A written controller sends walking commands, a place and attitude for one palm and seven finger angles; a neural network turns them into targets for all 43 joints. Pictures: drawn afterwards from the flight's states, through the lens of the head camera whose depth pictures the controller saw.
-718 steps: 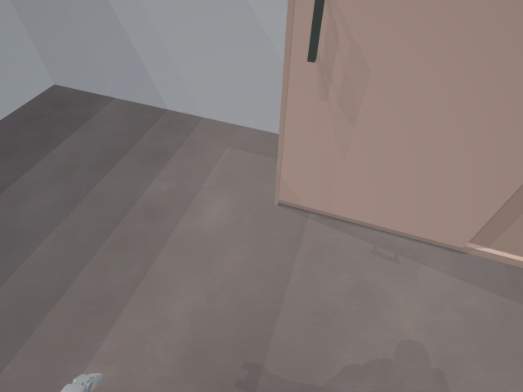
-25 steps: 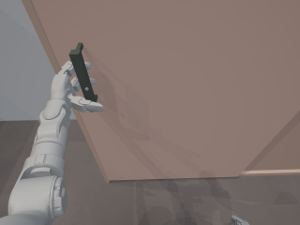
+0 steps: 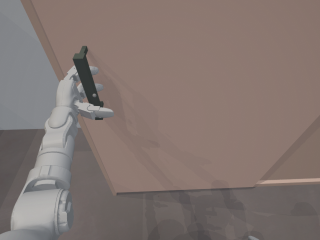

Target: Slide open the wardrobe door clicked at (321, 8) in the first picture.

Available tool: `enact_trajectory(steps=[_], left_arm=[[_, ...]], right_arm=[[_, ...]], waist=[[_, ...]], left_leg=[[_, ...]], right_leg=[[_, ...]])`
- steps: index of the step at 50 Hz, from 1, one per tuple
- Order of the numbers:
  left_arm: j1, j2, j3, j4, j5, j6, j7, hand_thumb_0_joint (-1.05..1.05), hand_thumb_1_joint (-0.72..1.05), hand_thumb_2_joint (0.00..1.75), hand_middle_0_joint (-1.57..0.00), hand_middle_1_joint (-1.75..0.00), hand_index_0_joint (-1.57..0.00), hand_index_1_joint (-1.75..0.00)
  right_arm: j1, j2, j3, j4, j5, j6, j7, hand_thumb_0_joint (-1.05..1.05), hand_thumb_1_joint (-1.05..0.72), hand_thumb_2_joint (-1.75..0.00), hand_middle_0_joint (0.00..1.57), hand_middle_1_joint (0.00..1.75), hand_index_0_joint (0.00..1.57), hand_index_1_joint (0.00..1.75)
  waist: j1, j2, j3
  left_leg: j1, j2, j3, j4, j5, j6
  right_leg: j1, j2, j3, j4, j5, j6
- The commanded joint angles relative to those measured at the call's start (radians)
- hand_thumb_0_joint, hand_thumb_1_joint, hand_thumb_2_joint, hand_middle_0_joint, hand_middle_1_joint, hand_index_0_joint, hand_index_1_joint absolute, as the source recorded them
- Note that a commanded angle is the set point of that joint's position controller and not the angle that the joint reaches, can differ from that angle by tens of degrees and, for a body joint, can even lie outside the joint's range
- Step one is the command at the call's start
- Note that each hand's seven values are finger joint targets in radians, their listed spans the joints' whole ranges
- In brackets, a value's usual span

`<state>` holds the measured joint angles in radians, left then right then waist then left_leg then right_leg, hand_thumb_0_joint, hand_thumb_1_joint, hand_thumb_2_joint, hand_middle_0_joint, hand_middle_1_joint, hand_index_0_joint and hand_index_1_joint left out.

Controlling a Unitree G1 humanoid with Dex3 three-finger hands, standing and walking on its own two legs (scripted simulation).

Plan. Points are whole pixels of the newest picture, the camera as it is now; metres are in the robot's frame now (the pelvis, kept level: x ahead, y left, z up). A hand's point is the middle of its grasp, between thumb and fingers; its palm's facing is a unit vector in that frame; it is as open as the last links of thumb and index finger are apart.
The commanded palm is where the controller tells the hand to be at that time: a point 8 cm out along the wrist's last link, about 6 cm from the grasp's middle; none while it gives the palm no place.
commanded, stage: grip the handle and tug to test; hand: left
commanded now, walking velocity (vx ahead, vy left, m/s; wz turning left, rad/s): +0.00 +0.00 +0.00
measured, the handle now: (92, 86) +0.48 +0.20 +0.14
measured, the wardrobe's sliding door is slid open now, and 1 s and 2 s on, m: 0.00 0.00 0.00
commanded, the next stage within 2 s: tug the door sideways, standing still in 1.28 s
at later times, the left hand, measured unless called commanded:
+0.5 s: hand (95, 95) +0.43 +0.18 +0.15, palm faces +0.06 -1.00 +0.00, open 6.1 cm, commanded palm +0.40 +0.23 +0.14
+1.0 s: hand (97, 94) +0.43 +0.17 +0.15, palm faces +0.04 -1.00 +0.02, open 5.3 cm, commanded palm +0.39 +0.23 +0.14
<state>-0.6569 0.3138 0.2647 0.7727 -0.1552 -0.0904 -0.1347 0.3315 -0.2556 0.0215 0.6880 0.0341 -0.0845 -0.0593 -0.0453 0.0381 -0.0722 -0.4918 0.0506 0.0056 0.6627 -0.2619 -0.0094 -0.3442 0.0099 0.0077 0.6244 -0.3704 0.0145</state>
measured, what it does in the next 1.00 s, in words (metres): stands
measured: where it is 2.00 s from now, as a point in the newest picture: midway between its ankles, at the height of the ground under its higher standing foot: outside the picture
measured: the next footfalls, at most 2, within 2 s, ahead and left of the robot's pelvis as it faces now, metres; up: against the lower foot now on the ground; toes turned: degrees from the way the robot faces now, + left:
none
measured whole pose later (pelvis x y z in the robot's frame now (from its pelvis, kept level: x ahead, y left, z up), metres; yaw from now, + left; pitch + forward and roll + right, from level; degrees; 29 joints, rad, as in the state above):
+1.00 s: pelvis +0.01 -0.01 +0.00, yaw -2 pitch +5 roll -1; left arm -0.59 0.32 0.32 0.72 -0.16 -0.07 -0.16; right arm 0.33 -0.26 0.02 0.66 0.03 -0.05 -0.06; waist -0.06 0.03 -0.08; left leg -0.46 0.07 0.03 0.63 -0.26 -0.02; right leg -0.33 0.02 0.03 0.61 -0.36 0.01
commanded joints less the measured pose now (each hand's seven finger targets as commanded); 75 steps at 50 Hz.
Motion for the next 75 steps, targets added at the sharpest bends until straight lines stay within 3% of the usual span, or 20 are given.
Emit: enact_trajectory(steps=[1,7,11,14,21,23,27,30,32,39,42,44,47,49,63,68,69,72,74,75], left_arm=[[-0.44,0.2,0.041,-0.228,-0.018,-0.075,-0.002,0.0,-0.13,0.46,-0.34,-1.25,-0.34,-1.25],[-0.411,0.222,0.056,-0.254,-0.012,-0.07,-0.004,0.0,0.15,0.58,-0.37,-1.29,-0.37,-1.29],[-0.441,0.18,0.02,-0.262,-0.02,-0.067,-0.01,0.0,0.34,0.66,-0.39,-1.32,-0.39,-1.32],[-0.45,0.217,0.043,-0.253,-0.021,-0.065,-0.014,0.0,0.48,0.72,-0.41,-1.34,-0.41,-1.34],[-0.499,0.186,0.011,-0.207,-0.017,-0.07,-0.012,0.0,0.81,0.86,-0.44,-1.39,-0.44,-1.39],[-0.502,0.218,0.036,-0.195,-0.017,-0.075,-0.009,0.0,0.9,0.9,-0.45,-1.4,-0.45,-1.4],[-0.489,0.251,0.064,-0.193,-0.011,-0.089,-0.012,0.0,0.9,0.9,-0.45,-1.4,-0.45,-1.4],[-0.465,0.24,0.067,-0.195,-0.014,-0.084,-0.009,0.0,0.9,0.9,-0.45,-1.4,-0.45,-1.4],[-0.427,0.296,0.117,-0.187,-0.013,-0.086,-0.003,0.0,0.9,0.9,-0.45,-1.4,-0.45,-1.4],[-0.4,0.286,0.119,-0.242,-0.019,-0.078,-0.013,0.0,0.9,0.9,-0.45,-1.4,-0.45,-1.4],[-0.384,0.293,0.121,-0.224,-0.023,-0.072,-0.017,0.0,0.9,0.9,-0.45,-1.4,-0.45,-1.4],[-0.349,0.315,0.147,-0.242,-0.022,-0.07,-0.018,0.0,0.9,0.9,-0.45,-1.4,-0.45,-1.4],[-0.284,0.324,0.166,-0.261,-0.032,-0.065,-0.024,0.0,0.9,0.9,-0.45,-1.4,-0.45,-1.4],[-0.262,0.263,0.12,-0.324,-0.032,-0.059,-0.027,0.0,0.9,0.9,-0.45,-1.4,-0.45,-1.4],[0.136,0.189,0.121,-0.649,-0.063,0.029,-0.018,0.0,0.9,0.9,-0.45,-1.4,-0.45,-1.4],[0.211,0.149,0.094,-0.749,-0.07,0.084,-0.014,0.0,0.9,0.9,-0.45,-1.4,-0.45,-1.4],[0.222,0.156,0.106,-0.745,-0.072,0.097,-0.011,0.0,0.9,0.9,-0.45,-1.4,-0.45,-1.4],[-0.039,0.072,-0.017,-0.754,-0.052,0.12,0.015,0.0,0.9,0.9,-0.45,-1.4,-0.45,-1.4],[-0.176,0.051,-0.048,-0.694,-0.029,0.14,0.043,0.0,0.9,0.9,-0.45,-1.4,-0.45,-1.4],[-0.186,0.038,-0.055,-0.69,-0.021,0.144,0.054,0.0,0.9,0.9,-0.45,-1.4,-0.45,-1.4]], right_arm=[[-0.018,-0.138,-0.046,-0.119,-0.004,-0.047,-0.011,0.0,-0.9,-0.9,0.2,0.3,0.2,0.3],[-0.022,-0.138,-0.047,-0.13,-0.004,-0.039,-0.012,0.0,-0.9,-0.9,0.2,0.3,0.2,0.3],[-0.032,-0.133,-0.045,-0.126,-0.001,-0.04,-0.012,0.0,-0.9,-0.9,0.2,0.3,0.2,0.3],[-0.036,-0.136,-0.042,-0.121,0.0,-0.037,-0.018,0.0,-0.9,-0.9,0.2,0.3,0.2,0.3],[-0.033,-0.134,-0.039,-0.11,0.0,-0.041,-0.021,0.0,-0.9,-0.9,0.2,0.3,0.2,0.3],[-0.028,-0.139,-0.041,-0.11,-0.002,-0.043,-0.022,0.0,-0.9,-0.9,0.2,0.3,0.2,0.3],[-0.014,-0.14,-0.042,-0.113,-0.008,-0.041,-0.02,0.0,-0.9,-0.9,0.2,0.3,0.2,0.3],[-0.022,-0.133,-0.04,-0.12,-0.007,-0.035,-0.014,0.0,-0.9,-0.9,0.2,0.3,0.2,0.3],[-0.016,-0.139,-0.042,-0.123,-0.009,-0.029,-0.016,0.0,-0.9,-0.9,0.2,0.3,0.2,0.3],[-0.027,-0.133,-0.045,-0.14,-0.005,-0.02,-0.017,0.0,-0.9,-0.9,0.2,0.3,0.2,0.3],[-0.023,-0.137,-0.043,-0.14,-0.004,-0.017,-0.02,0.0,-0.9,-0.9,0.2,0.3,0.2,0.3],[-0.029,-0.136,-0.045,-0.146,-0.004,-0.014,-0.02,0.0,-0.9,-0.9,0.2,0.3,0.2,0.3],[-0.03,-0.137,-0.046,-0.155,-0.003,-0.012,-0.02,0.0,-0.9,-0.9,0.2,0.3,0.2,0.3],[-0.044,-0.128,-0.047,-0.169,0.0,-0.012,-0.013,0.0,-0.9,-0.9,0.2,0.3,0.2,0.3],[-0.098,-0.114,-0.057,-0.227,0.002,-0.016,0.011,0.0,-0.9,-0.9,0.2,0.3,0.2,0.3],[-0.123,-0.106,-0.053,-0.238,0.002,-0.008,0.014,0.0,-0.9,-0.9,0.2,0.3,0.2,0.3],[-0.122,-0.11,-0.054,-0.233,0.001,-0.005,0.013,0.0,-0.9,-0.9,0.2,0.3,0.2,0.3],[-0.116,-0.108,-0.05,-0.203,-0.001,0.0,-0.002,0.0,-0.9,-0.9,0.2,0.3,0.2,0.3],[-0.107,-0.109,-0.05,-0.167,-0.006,0.004,-0.014,0.0,-0.9,-0.9,0.2,0.3,0.2,0.3],[-0.101,-0.108,-0.054,-0.161,-0.01,0.004,-0.015,0.0,-0.9,-0.9,0.2,0.3,0.2,0.3]], waist=[[0.003,-0.011,-0.301],[0.011,-0.013,-0.301],[-0.006,-0.019,-0.275],[-0.001,-0.01,-0.263],[-0.014,-0.009,-0.252],[-0.011,-0.02,-0.275],[0.002,-0.015,-0.325],[0.005,0.002,-0.306],[0.017,-0.062,-0.293],[0.023,-0.01,-0.3],[0.017,-0.05,-0.266],[0.033,-0.021,-0.291],[0.047,-0.05,-0.298],[0.047,0.002,-0.31],[0.106,-0.005,-0.346],[0.106,0.011,-0.315],[0.104,-0.028,-0.304],[0.03,0.008,-0.236],[0.003,0.019,-0.232],[0.007,0.014,-0.268]], left_leg=[[0.303,-0.032,-0.006,-0.067,0.181,0.04],[0.294,-0.035,0.004,-0.065,0.201,0.045],[0.299,-0.035,0.003,-0.069,0.176,0.046],[0.282,-0.037,0.003,-0.073,0.16,0.045],[0.29,-0.037,-0.008,-0.073,0.137,0.043],[0.288,-0.037,-0.006,-0.07,0.138,0.046],[0.294,-0.04,-0.004,-0.06,0.184,0.046],[0.274,-0.041,0.007,-0.063,0.187,0.045],[0.244,-0.04,0.008,-0.064,0.187,0.05],[0.258,-0.04,0.021,-0.071,0.186,0.048],[0.234,-0.04,0.024,-0.074,0.173,0.052],[0.238,-0.041,0.028,-0.077,0.179,0.05],[0.235,-0.04,0.033,-0.077,0.203,0.051],[0.265,-0.041,0.037,-0.078,0.237,0.048],[0.343,-0.026,0.059,-0.085,0.503,0.044],[0.367,-0.023,0.06,-0.094,0.559,0.041],[0.36,-0.023,0.059,-0.099,0.552,0.04],[0.39,-0.021,0.047,-0.092,0.511,0.042],[0.41,-0.024,0.029,-0.088,0.479,0.039],[0.431,-0.026,0.021,-0.08,0.502,0.039]], right_leg=[[-0.042,0.037,-0.037,-0.087,0.316,-0.031],[-0.013,0.035,-0.032,-0.089,0.347,-0.03],[-0.038,0.035,-0.032,-0.099,0.331,-0.028],[-0.032,0.031,-0.028,-0.102,0.318,-0.028],[-0.063,0.03,-0.032,-0.106,0.28,-0.03],[-0.056,0.03,-0.029,-0.105,0.284,-0.027],[-0.022,0.031,-0.027,-0.09,0.333,-0.029],[-0.016,0.029,-0.024,-0.088,0.354,-0.027],[0.016,0.031,-0.023,-0.09,0.364,-0.025],[0.021,0.03,-0.018,-0.094,0.373,-0.026],[0.026,0.031,-0.018,-0.1,0.37,-0.022],[0.038,0.029,-0.012,-0.097,0.375,-0.025],[0.072,0.031,-0.016,-0.094,0.407,-0.025],[0.072,0.031,-0.018,-0.086,0.443,-0.027],[0.195,0.029,-0.028,-0.067,0.697,-0.025],[0.205,0.025,-0.031,-0.079,0.734,-0.022],[0.211,0.024,-0.035,-0.082,0.743,-0.021],[0.125,0.027,-0.041,-0.109,0.665,-0.02],[0.073,0.026,-0.046,-0.115,0.609,-0.024],[0.074,0.025,-0.047,-0.111,0.615,-0.025]])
